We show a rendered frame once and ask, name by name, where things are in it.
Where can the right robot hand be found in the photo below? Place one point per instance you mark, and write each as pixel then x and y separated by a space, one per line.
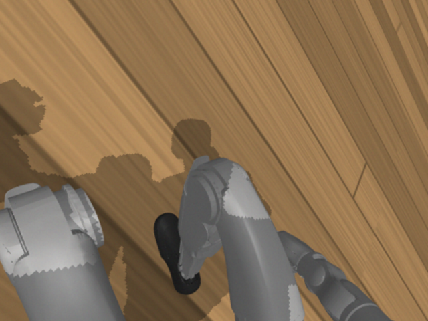
pixel 294 247

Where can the right robot foot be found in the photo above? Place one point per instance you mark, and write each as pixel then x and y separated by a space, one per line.
pixel 168 241

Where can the right robot arm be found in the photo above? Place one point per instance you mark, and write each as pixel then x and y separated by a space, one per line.
pixel 342 299

